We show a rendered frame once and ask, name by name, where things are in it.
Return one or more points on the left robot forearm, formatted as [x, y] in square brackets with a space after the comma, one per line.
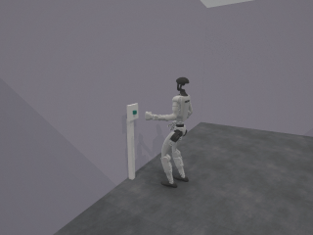
[163, 117]

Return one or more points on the robot right hand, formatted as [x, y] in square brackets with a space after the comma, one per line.
[173, 124]

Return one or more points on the robot right upper arm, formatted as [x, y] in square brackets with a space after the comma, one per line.
[190, 110]

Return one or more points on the robot left hand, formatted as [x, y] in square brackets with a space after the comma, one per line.
[148, 115]

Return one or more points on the robot right foot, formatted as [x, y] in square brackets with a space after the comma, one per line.
[178, 177]

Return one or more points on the robot left upper arm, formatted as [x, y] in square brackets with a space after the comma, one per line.
[175, 105]

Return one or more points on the panel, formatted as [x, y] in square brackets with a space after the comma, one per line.
[130, 138]

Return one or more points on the robot left shin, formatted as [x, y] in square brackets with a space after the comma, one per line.
[167, 166]

